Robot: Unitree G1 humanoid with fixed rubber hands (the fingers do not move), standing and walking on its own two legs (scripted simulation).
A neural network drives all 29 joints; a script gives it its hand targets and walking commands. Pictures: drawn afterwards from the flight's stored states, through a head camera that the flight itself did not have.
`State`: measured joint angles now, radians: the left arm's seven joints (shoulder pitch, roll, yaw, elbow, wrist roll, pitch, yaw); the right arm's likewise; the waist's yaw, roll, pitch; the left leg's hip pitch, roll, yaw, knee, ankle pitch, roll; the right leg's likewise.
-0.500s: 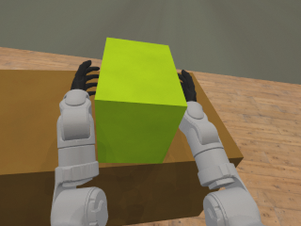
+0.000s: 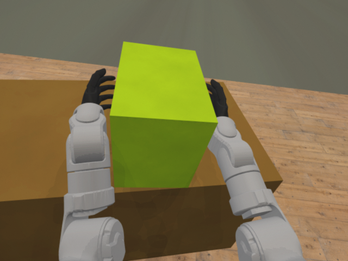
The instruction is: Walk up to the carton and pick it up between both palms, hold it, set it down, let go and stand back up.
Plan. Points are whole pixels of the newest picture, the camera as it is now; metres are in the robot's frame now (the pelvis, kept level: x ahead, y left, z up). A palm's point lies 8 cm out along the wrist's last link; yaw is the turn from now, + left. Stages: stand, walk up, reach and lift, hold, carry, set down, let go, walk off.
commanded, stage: hold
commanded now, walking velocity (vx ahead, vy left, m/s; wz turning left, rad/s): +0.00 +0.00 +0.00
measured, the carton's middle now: (156, 116) +0.40 +0.02 +0.16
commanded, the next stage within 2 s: none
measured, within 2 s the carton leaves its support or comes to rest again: neither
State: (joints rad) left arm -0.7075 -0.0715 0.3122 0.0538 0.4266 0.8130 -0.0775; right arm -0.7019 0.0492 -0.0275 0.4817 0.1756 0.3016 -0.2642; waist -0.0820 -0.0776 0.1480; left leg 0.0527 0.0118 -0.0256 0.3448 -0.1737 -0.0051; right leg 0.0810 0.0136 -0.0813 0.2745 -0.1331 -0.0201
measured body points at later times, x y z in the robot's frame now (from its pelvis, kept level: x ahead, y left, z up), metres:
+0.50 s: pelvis +0.00 +0.00 +0.00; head -0.04 +0.03 +0.45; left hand +0.38 +0.15 +0.21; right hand +0.38 -0.12 +0.19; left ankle +0.03 +0.12 -0.75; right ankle +0.03 -0.10 -0.75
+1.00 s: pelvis +0.00 +0.00 +0.00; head -0.03 +0.03 +0.45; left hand +0.38 +0.15 +0.21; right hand +0.38 -0.12 +0.19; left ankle +0.03 +0.12 -0.75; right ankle +0.03 -0.10 -0.75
